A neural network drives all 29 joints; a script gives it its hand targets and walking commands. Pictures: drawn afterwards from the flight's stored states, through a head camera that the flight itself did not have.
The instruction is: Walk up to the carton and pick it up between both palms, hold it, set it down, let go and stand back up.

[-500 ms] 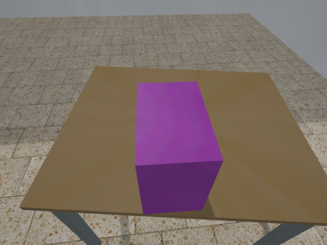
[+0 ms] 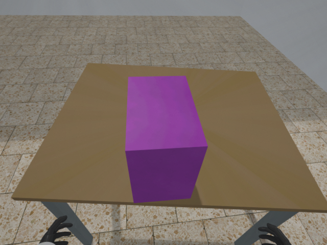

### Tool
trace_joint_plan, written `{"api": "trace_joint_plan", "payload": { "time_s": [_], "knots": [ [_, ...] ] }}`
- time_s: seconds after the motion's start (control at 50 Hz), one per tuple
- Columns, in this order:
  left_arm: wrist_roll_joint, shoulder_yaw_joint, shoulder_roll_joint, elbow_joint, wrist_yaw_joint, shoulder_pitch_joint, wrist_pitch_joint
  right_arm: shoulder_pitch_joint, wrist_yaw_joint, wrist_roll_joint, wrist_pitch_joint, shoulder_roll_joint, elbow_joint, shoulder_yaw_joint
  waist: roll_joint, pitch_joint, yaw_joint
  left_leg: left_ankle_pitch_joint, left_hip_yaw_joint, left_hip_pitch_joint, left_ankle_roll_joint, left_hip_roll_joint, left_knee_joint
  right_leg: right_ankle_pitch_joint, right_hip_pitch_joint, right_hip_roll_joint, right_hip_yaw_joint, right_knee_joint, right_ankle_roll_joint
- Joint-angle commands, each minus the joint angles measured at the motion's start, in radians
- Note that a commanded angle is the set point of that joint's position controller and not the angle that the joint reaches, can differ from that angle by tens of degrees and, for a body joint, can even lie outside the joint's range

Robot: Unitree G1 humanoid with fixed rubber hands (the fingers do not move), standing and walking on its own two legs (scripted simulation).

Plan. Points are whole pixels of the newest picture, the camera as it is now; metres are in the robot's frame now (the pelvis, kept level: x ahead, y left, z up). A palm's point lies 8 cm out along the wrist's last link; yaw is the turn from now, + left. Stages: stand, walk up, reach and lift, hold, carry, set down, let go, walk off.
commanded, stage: reach and lift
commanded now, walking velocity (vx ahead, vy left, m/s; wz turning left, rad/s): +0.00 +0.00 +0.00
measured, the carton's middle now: (159, 138) +0.42 +0.05 +0.03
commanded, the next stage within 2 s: none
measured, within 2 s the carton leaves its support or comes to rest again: neither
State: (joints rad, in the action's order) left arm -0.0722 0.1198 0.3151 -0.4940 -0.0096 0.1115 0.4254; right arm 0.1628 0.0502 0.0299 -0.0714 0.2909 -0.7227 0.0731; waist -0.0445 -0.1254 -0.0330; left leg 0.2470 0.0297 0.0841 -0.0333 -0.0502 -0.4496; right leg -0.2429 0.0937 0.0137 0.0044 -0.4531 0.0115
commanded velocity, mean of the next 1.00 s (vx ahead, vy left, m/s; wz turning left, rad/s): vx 0.00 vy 0.00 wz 0.00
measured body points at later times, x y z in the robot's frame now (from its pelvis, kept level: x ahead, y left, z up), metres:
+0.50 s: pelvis +0.02 +0.02 +0.01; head +0.02 +0.03 +0.46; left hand +0.20 +0.25 -0.05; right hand +0.20 -0.22 -0.04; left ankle +0.01 +0.14 -0.74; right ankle +0.01 -0.12 -0.74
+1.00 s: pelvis +0.03 +0.01 +0.01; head +0.02 +0.02 +0.46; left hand +0.20 +0.23 -0.02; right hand +0.22 -0.18 -0.01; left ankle +0.01 +0.14 -0.74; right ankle +0.01 -0.12 -0.74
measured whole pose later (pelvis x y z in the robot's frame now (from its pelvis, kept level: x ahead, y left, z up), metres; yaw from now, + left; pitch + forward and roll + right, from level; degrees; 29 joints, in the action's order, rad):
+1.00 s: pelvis +0.03 +0.01 +0.01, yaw -1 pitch -4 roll +0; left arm 0.09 -0.02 0.20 -0.19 -0.02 0.34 -0.05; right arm 0.35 -0.05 -0.11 -0.27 0.09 -0.31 -0.04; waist -0.03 -0.05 -0.07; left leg 0.21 0.06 0.02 -0.03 -0.05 -0.31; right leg -0.19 0.03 0.01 -0.01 -0.29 0.02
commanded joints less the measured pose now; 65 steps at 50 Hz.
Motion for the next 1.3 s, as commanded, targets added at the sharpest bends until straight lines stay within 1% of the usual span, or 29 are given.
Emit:
{"api": "trace_joint_plan", "payload": {
  "time_s": [0.0,0.06,0.08,0.12,0.16,0.2,0.22,0.24,0.26,0.3,0.42,0.44,0.46,0.48,0.56,0.6,0.62,0.78,0.8,0.92,1.02,1.04,1.08,1.1,1.12,1.14,1.2,1.22,1.28],
  "knots": [
    [0.022,0.036,0.154,0.203,-0.012,-0.141,-0.075,-0.063,-0.018,0.005,-0.028,0.062,0.212,0.035,0.052,0.102,0.002,0.011,0.117,0.044,0.017,0.063,0.094,0.009,0.002,-0.001,0.022,0.126,0.005],
    [0.053,0.023,0.144,0.233,-0.017,-0.119,-0.115,-0.044,-0.035,0.023,-0.043,0.038,0.243,0.052,0.057,0.128,0.015,0.014,0.112,0.064,0.013,0.058,0.097,0.006,0.005,-0.003,0.026,0.117,0.003],
    [0.061,0.021,0.145,0.241,-0.018,-0.102,-0.127,-0.037,-0.041,0.018,-0.052,0.03,0.267,0.047,0.046,0.136,0.013,0.007,0.109,0.063,0.015,0.058,0.1,0.016,-0.004,-0.009,0.03,0.12,0.003],
    [0.078,0.013,0.122,0.263,-0.022,-0.07,-0.151,-0.019,-0.047,0.024,-0.066,0.013,0.285,0.05,0.054,0.16,0.014,-0.023,0.104,0.059,0.009,0.059,0.107,0.032,0.005,-0.016,0.034,0.121,-0.001],
    [0.086,-0.005,0.098,0.277,-0.024,-0.039,-0.168,-0.014,-0.046,0.031,-0.075,0.018,0.279,0.063,0.057,0.156,0.019,-0.056,0.098,0.042,-0.001,0.059,0.117,0.04,0.004,-0.026,0.043,0.127,-0.004],
    [0.099,-0.017,0.077,0.288,-0.025,-0.008,-0.184,-0.007,-0.044,0.033,-0.08,0.018,0.313,0.068,0.043,0.163,0.017,-0.086,0.09,0.016,-0.005,0.057,0.124,0.044,0.003,-0.039,0.052,0.131,-0.006],
    [0.101,-0.017,0.064,0.285,-0.027,0.006,-0.19,-0.007,-0.041,0.031,-0.08,0.013,0.317,0.067,0.04,0.161,0.008,-0.106,0.087,0.008,-0.008,0.059,0.126,0.052,0.005,-0.046,0.048,0.137,-0.006],
    [0.099,-0.031,0.049,0.275,-0.028,0.018,-0.192,0.0,-0.039,0.034,-0.078,0.019,0.303,0.076,0.042,0.139,0.017,-0.111,0.083,0.009,-0.009,0.055,0.138,0.055,-0.003,-0.049,0.054,0.139,-0.009],
    [0.095,-0.026,0.045,0.276,-0.03,0.029,-0.197,-0.001,-0.037,0.031,-0.077,0.015,0.307,0.069,0.04,0.14,0.003,-0.123,0.082,0.001,-0.012,0.056,0.138,0.055,-0.004,-0.05,0.052,0.144,-0.011],
    [0.095,-0.03,0.029,0.283,-0.035,0.047,-0.207,0.005,-0.032,0.018,-0.08,0.011,0.322,0.066,0.038,0.133,-0.01,-0.171,0.079,-0.024,-0.018,0.058,0.147,0.076,-0.003,-0.054,0.05,0.159,-0.011],
    [0.065,-0.035,-0.031,0.34,-0.044,0.1,-0.251,0.033,-0.022,-0.043,-0.113,0.002,0.33,0.025,0.063,0.118,-0.032,-0.314,0.072,-0.114,-0.036,0.061,0.15,0.156,0.0,-0.06,0.038,0.196,-0.017],
    [0.066,-0.036,-0.038,0.341,-0.043,0.101,-0.262,0.037,-0.022,-0.051,-0.118,-0.002,0.329,0.022,0.056,0.11,-0.028,-0.33,0.073,-0.124,-0.036,0.065,0.156,0.166,0.002,-0.061,0.036,0.206,-0.014],
    [0.067,-0.039,-0.045,0.351,-0.043,0.106,-0.277,0.044,-0.025,-0.06,-0.127,-0.007,0.34,0.012,0.055,0.116,-0.034,-0.342,0.072,-0.13,-0.034,0.064,0.151,0.174,-0.001,-0.06,0.032,0.21,-0.015],
    [0.061,-0.046,-0.054,0.363,-0.045,0.106,-0.288,0.048,-0.025,-0.068,-0.134,-0.007,0.337,0.007,0.07,0.11,-0.036,-0.345,0.071,-0.131,-0.038,0.065,0.158,0.173,-0.007,-0.06,0.029,0.215,-0.018],
    [0.062,-0.054,-0.067,0.415,-0.052,0.129,-0.349,0.081,-0.029,-0.087,-0.168,-0.026,0.384,-0.009,0.081,0.133,-0.034,-0.384,0.077,-0.157,-0.044,0.067,0.156,0.194,-0.013,-0.054,0.018,0.229,-0.024],
    [0.068,-0.064,-0.069,0.397,-0.05,0.149,-0.378,0.102,-0.034,-0.091,-0.181,-0.036,0.392,-0.013,0.069,0.128,-0.028,-0.388,0.075,-0.156,-0.041,0.069,0.155,0.21,-0.017,-0.049,0.009,0.235,-0.023],
    [0.074,-0.063,-0.063,0.41,-0.047,0.154,-0.394,0.105,-0.039,-0.091,-0.189,-0.045,0.398,-0.014,0.07,0.138,-0.033,-0.394,0.072,-0.154,-0.039,0.07,0.155,0.218,-0.022,-0.049,0.008,0.232,-0.021],
    [0.124,-0.08,-0.044,0.418,-0.019,0.189,-0.491,0.151,-0.085,-0.121,-0.235,-0.102,0.483,-0.063,0.033,0.152,-0.038,-0.409,0.067,-0.137,-0.034,0.073,0.135,0.301,-0.033,-0.028,-0.015,0.217,-0.009],
    [0.132,-0.089,-0.047,0.435,-0.016,0.18,-0.498,0.146,-0.089,-0.121,-0.238,-0.098,0.488,-0.063,0.029,0.159,-0.032,-0.405,0.063,-0.139,-0.032,0.07,0.133,0.285,-0.032,-0.031,-0.012,0.215,-0.008],
    [0.164,-0.106,-0.045,0.455,-0.006,0.169,-0.523,0.131,-0.109,-0.141,-0.243,-0.128,0.562,-0.085,0.027,0.134,-0.04,-0.357,0.049,-0.121,-0.024,0.062,0.13,0.196,0.005,-0.03,-0.016,0.215,-0.014],
    [0.188,-0.125,-0.06,0.482,-0.024,0.121,-0.531,0.103,-0.113,-0.157,-0.228,-0.155,0.624,-0.102,0.041,0.114,-0.033,-0.287,0.042,-0.104,-0.018,0.056,0.14,0.089,0.036,-0.032,-0.015,0.22,-0.027],
    [0.188,-0.127,-0.066,0.497,-0.03,0.122,-0.531,0.113,-0.111,-0.162,-0.222,-0.157,0.622,-0.101,0.055,0.112,-0.041,-0.28,0.042,-0.099,-0.016,0.055,0.141,0.081,0.036,-0.03,-0.018,0.22,-0.033],
    [0.19,-0.136,-0.078,0.51,-0.041,0.102,-0.533,0.096,-0.113,-0.169,-0.214,-0.163,0.642,-0.109,0.061,0.114,-0.044,-0.266,0.04,-0.09,-0.014,0.051,0.143,0.057,0.034,-0.033,-0.017,0.217,-0.038],
    [0.191,-0.143,-0.084,0.517,-0.047,0.094,-0.534,0.087,-0.113,-0.174,-0.212,-0.167,0.659,-0.107,0.069,0.106,-0.037,-0.247,0.038,-0.088,-0.014,0.053,0.143,0.043,0.04,-0.033,-0.018,0.219,-0.039],
    [0.189,-0.138,-0.084,0.52,-0.051,0.094,-0.537,0.092,-0.113,-0.173,-0.209,-0.171,0.651,-0.111,0.068,0.116,-0.044,-0.255,0.039,-0.087,-0.013,0.05,0.144,0.044,0.037,-0.031,-0.021,0.216,-0.042],
    [0.192,-0.144,-0.089,0.527,-0.058,0.081,-0.537,0.089,-0.113,-0.174,-0.204,-0.171,0.653,-0.111,0.078,0.119,-0.041,-0.249,0.038,-0.085,-0.015,0.05,0.144,0.031,0.039,-0.032,-0.022,0.214,-0.045],
    [0.196,-0.154,-0.102,0.514,-0.071,0.035,-0.513,0.034,-0.114,-0.177,-0.177,-0.167,0.65,-0.097,0.082,0.102,-0.043,-0.204,0.037,-0.063,-0.014,0.045,0.15,-0.006,0.049,-0.033,-0.024,0.207,-0.048],
    [0.195,-0.15,-0.1,0.526,-0.075,0.02,-0.501,0.016,-0.117,-0.176,-0.165,-0.164,0.664,-0.098,0.084,0.113,-0.048,-0.197,0.038,-0.066,-0.012,0.047,0.15,-0.01,0.043,-0.031,-0.024,0.207,-0.046],
    [0.209,-0.148,-0.103,0.552,-0.087,-0.048,-0.456,-0.061,-0.128,-0.184,-0.127,-0.156,0.704,-0.086,0.069,0.135,-0.043,-0.189,0.038,-0.062,-0.007,0.047,0.152,-0.003,0.045,-0.032,-0.026,0.198,-0.04]
  ]
}}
